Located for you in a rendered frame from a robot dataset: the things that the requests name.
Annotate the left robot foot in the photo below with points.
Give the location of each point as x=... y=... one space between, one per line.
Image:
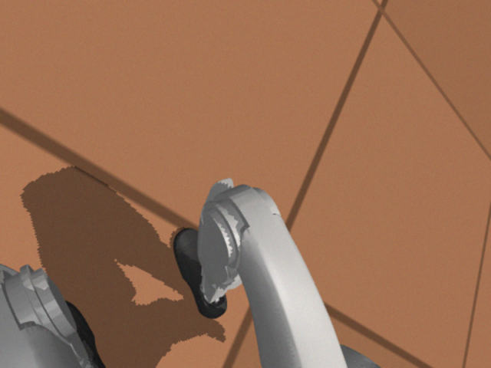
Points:
x=86 y=336

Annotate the right robot foot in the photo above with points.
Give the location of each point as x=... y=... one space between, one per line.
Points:
x=185 y=251

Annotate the right robot hand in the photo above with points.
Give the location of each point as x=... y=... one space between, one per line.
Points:
x=355 y=359

